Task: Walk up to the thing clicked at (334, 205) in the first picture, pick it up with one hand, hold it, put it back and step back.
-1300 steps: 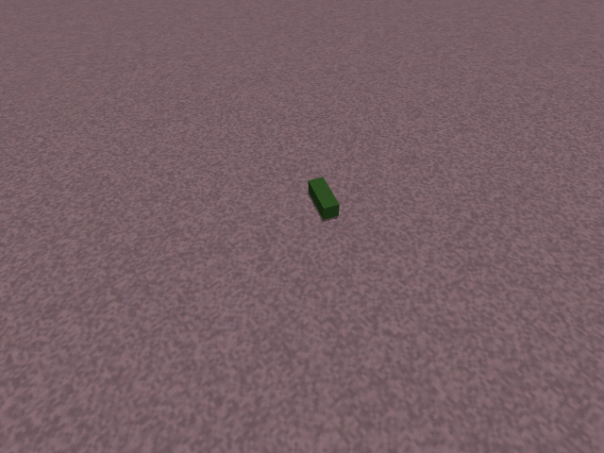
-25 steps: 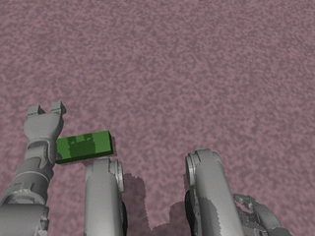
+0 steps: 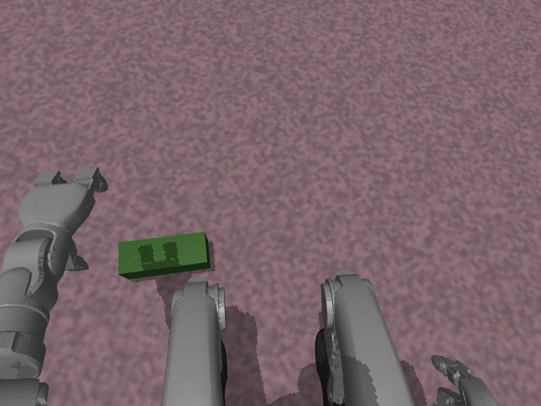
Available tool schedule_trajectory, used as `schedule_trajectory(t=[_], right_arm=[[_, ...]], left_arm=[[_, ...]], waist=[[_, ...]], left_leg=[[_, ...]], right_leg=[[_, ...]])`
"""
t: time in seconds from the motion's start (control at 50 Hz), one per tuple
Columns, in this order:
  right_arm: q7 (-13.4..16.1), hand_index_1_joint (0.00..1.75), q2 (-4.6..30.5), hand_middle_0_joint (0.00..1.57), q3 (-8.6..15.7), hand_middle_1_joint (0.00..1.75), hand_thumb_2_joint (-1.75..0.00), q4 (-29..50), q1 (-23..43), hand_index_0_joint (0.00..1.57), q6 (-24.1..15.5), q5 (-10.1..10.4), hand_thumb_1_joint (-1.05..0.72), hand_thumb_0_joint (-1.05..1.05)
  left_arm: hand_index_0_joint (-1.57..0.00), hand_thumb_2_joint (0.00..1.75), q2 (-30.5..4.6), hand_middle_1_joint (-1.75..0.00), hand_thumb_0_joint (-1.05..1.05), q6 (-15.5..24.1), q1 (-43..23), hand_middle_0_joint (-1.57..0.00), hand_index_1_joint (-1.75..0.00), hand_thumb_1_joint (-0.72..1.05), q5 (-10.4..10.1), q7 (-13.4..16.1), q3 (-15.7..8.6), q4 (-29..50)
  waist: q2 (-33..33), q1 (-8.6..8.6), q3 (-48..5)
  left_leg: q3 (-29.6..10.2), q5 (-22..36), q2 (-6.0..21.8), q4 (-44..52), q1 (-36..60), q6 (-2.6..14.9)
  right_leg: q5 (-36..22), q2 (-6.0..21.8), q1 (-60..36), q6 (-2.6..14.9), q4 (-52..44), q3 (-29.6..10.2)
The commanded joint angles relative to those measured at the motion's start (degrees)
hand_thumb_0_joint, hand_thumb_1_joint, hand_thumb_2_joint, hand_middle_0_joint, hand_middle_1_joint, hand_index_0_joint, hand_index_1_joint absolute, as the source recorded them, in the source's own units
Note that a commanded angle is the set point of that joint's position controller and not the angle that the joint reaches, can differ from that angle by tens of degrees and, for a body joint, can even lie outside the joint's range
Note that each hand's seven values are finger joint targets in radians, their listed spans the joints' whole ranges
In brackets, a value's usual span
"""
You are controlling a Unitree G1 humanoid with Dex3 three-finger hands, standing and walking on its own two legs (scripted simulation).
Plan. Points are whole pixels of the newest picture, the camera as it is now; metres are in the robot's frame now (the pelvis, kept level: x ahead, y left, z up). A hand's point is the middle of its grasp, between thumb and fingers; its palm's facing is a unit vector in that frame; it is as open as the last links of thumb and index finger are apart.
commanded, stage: go down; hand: left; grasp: from above
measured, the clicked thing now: (166, 255) +0.43 +0.26 -0.42
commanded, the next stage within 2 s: withdraw in 1.98 s
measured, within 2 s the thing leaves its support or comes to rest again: neither
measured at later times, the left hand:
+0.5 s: hand (41, 217) +0.38 +0.32 -0.01, palm faces -0.42 -0.05 -0.91, open 13.2 cm
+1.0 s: hand (29, 206) +0.39 +0.32 +0.02, palm faces -0.42 -0.05 -0.91, open 13.1 cm
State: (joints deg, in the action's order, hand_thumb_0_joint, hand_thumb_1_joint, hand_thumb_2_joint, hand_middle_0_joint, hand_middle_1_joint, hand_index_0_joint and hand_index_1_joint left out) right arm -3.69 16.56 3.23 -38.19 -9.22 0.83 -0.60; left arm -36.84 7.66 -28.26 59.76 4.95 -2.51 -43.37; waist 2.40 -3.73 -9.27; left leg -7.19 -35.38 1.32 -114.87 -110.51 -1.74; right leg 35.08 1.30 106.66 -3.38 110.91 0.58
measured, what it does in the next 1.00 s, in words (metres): rises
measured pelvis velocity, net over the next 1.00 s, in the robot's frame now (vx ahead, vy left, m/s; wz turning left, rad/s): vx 0.04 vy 0.01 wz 0.03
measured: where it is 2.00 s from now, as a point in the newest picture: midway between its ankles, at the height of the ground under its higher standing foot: (274, 396)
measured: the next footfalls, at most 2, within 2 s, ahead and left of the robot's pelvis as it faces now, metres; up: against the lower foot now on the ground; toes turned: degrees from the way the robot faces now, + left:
none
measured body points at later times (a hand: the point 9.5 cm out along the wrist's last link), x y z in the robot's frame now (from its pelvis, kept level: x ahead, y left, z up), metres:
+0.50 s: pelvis +0.02 +0.01 +0.07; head +0.17 +0.04 +0.50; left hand +0.40 +0.32 +0.04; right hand +0.14 -0.27 -0.05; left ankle +0.10 +0.13 -0.42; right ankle +0.11 -0.15 -0.42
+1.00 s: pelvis +0.04 +0.01 +0.11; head +0.19 +0.03 +0.54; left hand +0.40 +0.32 +0.07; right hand +0.15 -0.26 -0.01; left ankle +0.10 +0.13 -0.42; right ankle +0.11 -0.15 -0.42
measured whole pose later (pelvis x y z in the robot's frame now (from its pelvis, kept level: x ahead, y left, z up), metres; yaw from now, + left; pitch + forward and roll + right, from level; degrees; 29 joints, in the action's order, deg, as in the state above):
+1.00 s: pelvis +0.04 +0.01 +0.11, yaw +2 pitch +29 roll -4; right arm -1.2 14.2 3.9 -41.5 -10.4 -0.1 -0.4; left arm -33.0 9.1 -25.2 63.1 11.3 -2.3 -50.6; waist 2.2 -3.6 -10.8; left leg -4.4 -34.6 2.3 -93.6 -87.9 -0.9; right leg 33.8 1.9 84.8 -3.7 89.9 0.1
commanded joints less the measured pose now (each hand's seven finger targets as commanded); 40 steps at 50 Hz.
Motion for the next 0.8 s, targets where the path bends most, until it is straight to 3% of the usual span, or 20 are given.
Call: schedule_trajectory(t=[0.0,0.06,0.08,0.14,0.22,0.24,0.26,0.28,0.3,0.36,0.38,0.58,0.62,0.72,0.78], right_arm=[[1.8,0.3,10.7,0.2,3.4,0.3,-0.9,4.6,-5.0,0.2,-1.3,0.5,-0.91,0.0],[2.3,0.3,10.1,0.2,3.1,0.3,-0.9,4.5,-5.1,0.2,-1.3,0.7,-0.91,0.0],[2.4,0.3,10.1,0.2,3.0,0.3,-0.9,4.2,-5.1,0.2,-1.4,0.6,-0.91,0.0],[2.8,0.3,9.6,0.2,2.9,0.3,-0.9,3.8,-5.1,0.2,-1.8,0.7,-0.91,0.0],[3.2,0.3,9.2,0.2,2.9,0.3,-0.9,3.4,-5.8,0.2,-2.3,0.8,-0.91,0.0],[3.2,0.3,9.4,0.2,2.9,0.3,-0.9,3.1,-5.8,0.2,-2.5,0.8,-0.91,0.0],[3.3,0.3,9.0,0.2,2.9,0.3,-0.9,2.8,-6.1,0.2,-2.5,0.7,-0.91,0.0],[3.3,0.3,9.4,0.2,3.2,0.3,-0.9,2.7,-6.0,0.2,-2.7,0.7,-0.91,0.0],[3.4,0.3,9.1,0.2,3.2,0.3,-0.9,2.6,-6.2,0.2,-2.7,0.8,-0.91,0.0],[3.5,0.3,9.3,0.2,3.5,0.3,-0.9,2.1,-6.0,0.2,-3.0,0.7,-0.91,0.0],[3.5,0.3,8.9,0.2,3.4,0.3,-0.9,2.0,-6.0,0.2,-3.0,0.6,-0.91,0.0],[3.6,0.3,8.8,0.2,3.9,0.3,-0.9,1.2,-6.1,0.2,-2.7,0.4,-0.91,0.0],[3.6,0.3,8.6,0.2,4.0,0.3,-0.9,1.2,-6.3,0.2,-2.6,0.5,-0.91,0.0],[3.6,0.3,8.4,0.2,4.2,0.3,-0.9,0.6,-6.6,0.2,-2.4,0.2,-0.91,0.0],[3.5,0.3,8.3,0.2,4.3,0.3,-0.9,0.8,-6.8,0.2,-2.2,0.2,-0.91,0.0]], left_arm=[[-0.16,0.85,-16.2,-0.99,0.0,-0.6,-13.3,-0.14,-0.98,-0.4,-0.6,2.3,-6.3,9.5],[-0.16,0.83,-15.3,-1.02,0.0,-0.9,-12.1,-0.14,-0.99,-0.38,-0.2,2.6,-5.7,8.2],[-0.16,0.83,-16.5,-1.0,0.0,-0.9,-12.1,-0.14,-0.98,-0.38,-0.6,2.9,-7.0,8.4],[-0.16,0.84,-14.8,-0.99,0.0,-0.6,-12.6,-0.15,-0.97,-0.39,-0.3,2.6,-5.0,7.0],[-0.18,0.81,-14.7,-1.0,0.0,0.1,-11.9,-0.15,-0.97,-0.36,-0.1,2.9,-5.0,6.9],[-0.18,0.81,-15.6,-1.0,0.0,0.3,-11.4,-0.15,-0.97,-0.36,-0.1,3.0,-6.0,6.2],[-0.18,0.8,-14.1,-1.03,0.0,0.5,-11.9,-0.14,-0.99,-0.35,0.3,3.0,-4.7,6.2],[-0.18,0.81,-15.4,-1.01,0.0,0.8,-12.3,-0.15,-0.97,-0.36,0.1,3.2,-5.8,6.5],[-0.17,0.81,-14.2,-1.03,0.0,0.9,-12.4,-0.13,-0.99,-0.37,0.6,3.2,-4.7,6.3],[-0.18,0.79,-14.3,-1.02,0.0,1.3,-12.9,-0.14,-0.98,-0.34,0.6,4.1,-5.5,6.6],[-0.17,0.8,-13.6,-1.03,0.0,1.4,-12.7,-0.14,-0.99,-0.35,1.0,4.4,-4.6,6.0],[-0.19,0.78,-13.4,-1.02,0.0,0.7,-11.8,-0.15,-0.98,-0.33,1.7,6.6,-5.2,4.2],[-0.19,0.78,-12.2,-1.03,0.0,0.8,-12.4,-0.15,-0.98,-0.32,2.1,6.8,-4.2,4.2],[-0.19,0.78,-12.1,-1.02,0.0,0.9,-11.1,-0.15,-0.98,-0.33,1.9,7.4,-4.8,3.3],[-0.19,0.78,-11.3,-1.03,0.0,1.2,-11.1,-0.14,-0.98,-0.33,2.4,7.7,-4.4,2.6]], waist=[[8.4,-0.12,-31.1],[6.5,-0.45,-31.0],[6.1,-0.09,-30.3],[6.0,-0.98,-27.6],[5.4,-0.73,-29.8],[5.5,-0.4,-29.6],[5.7,-0.88,-29.9],[6.3,-0.44,-29.8],[7.2,-0.78,-29.5],[7.0,-0.35,-30.0],[7.0,-0.73,-29.4],[6.1,-0.11,-29.2],[6.6,-0.4,-30.1],[6.1,0.15,-30.0],[6.5,-0.06,-28.8]], left_leg=[[3.3,-2.1,-1.0,21.6,28.6,2.87],[4.1,-0.6,-1.3,22.2,29.5,3.16],[4.2,-0.9,-1.4,22.7,29.4,3.23],[4.4,-2.3,-1.2,24.5,30.2,3.29],[5.0,0.6,-1.4,25.4,32.9,3.27],[4.7,1.4,-1.3,26.1,33.5,3.08],[4.9,2.8,-1.3,26.1,34.2,2.98],[4.4,2.4,-1.2,27.0,34.9,2.84],[4.3,3.3,-1.1,27.4,36.1,2.68],[3.7,3.2,-0.8,29.0,38.3,2.39],[4.2,3.2,-1.0,29.0,38.2,2.48],[4.2,5.4,-0.9,32.7,42.1,2.24],[4.2,6.8,-0.9,32.9,44.1,2.17],[4.5,10.9,-0.8,33.3,45.2,2.13],[4.1,10.4,-0.6,34.6,45.8,1.94]], right_leg=[[-1.0,-2.6,-16.6,4.9,-15.7,4.8],[-1.5,-2.7,-19.1,4.94,-18.2,4.3],[-0.8,-2.5,-19.4,4.88,-19.1,4.0],[0.2,-2.6,-20.1,4.87,-21.2,3.8],[-1.8,-2.6,-23.5,4.93,-23.2,3.6],[-2.4,-2.4,-24.2,4.93,-23.2,3.6],[-3.9,-2.5,-24.4,4.95,-23.3,3.6],[-3.5,-2.4,-24.0,5.01,-23.1,3.7],[-4.5,-2.4,-24.2,5.04,-23.4,3.8],[-4.3,-2.3,-24.6,5.04,-24.1,3.9],[-4.2,-2.4,-25.2,5.01,-25.1,3.8],[-5.4,-2.1,-29.5,4.92,-28.8,3.4],[-6.7,-2.2,-30.0,4.99,-29.3,3.3],[-9.7,-2.0,-31.9,4.95,-29.8,3.2],[-9.1,-2.1,-31.7,5.03,-30.4,3.3]])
